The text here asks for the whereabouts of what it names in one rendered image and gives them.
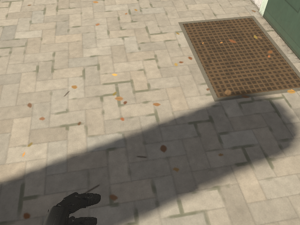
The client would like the robot left hand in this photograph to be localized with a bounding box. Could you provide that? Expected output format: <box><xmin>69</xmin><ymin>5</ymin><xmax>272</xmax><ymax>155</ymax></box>
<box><xmin>43</xmin><ymin>192</ymin><xmax>101</xmax><ymax>225</ymax></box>

